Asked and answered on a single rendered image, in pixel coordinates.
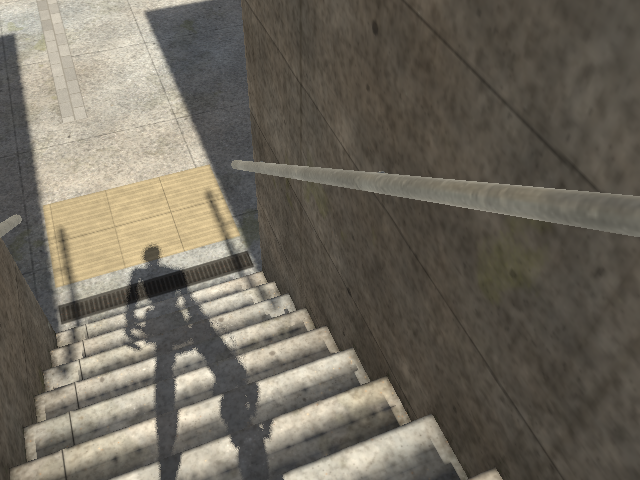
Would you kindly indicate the stairs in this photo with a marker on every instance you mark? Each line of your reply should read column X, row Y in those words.
column 229, row 382

